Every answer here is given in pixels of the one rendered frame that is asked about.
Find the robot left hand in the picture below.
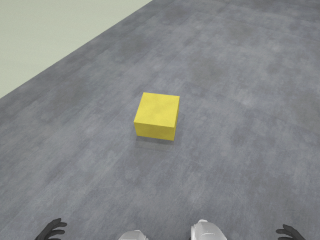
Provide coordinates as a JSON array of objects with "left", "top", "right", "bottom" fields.
[{"left": 34, "top": 218, "right": 67, "bottom": 240}]

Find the carton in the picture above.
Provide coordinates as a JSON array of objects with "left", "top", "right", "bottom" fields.
[{"left": 133, "top": 92, "right": 180, "bottom": 141}]

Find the right robot thigh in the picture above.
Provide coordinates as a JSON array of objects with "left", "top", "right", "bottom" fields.
[{"left": 191, "top": 221, "right": 227, "bottom": 240}]

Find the robot right hand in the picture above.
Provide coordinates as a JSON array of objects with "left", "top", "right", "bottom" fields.
[{"left": 276, "top": 224, "right": 305, "bottom": 240}]

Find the left robot thigh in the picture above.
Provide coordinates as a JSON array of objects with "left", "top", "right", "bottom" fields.
[{"left": 119, "top": 230, "right": 148, "bottom": 240}]

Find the robot thigh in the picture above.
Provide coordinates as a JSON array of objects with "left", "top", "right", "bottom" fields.
[
  {"left": 191, "top": 221, "right": 227, "bottom": 240},
  {"left": 119, "top": 230, "right": 148, "bottom": 240}
]

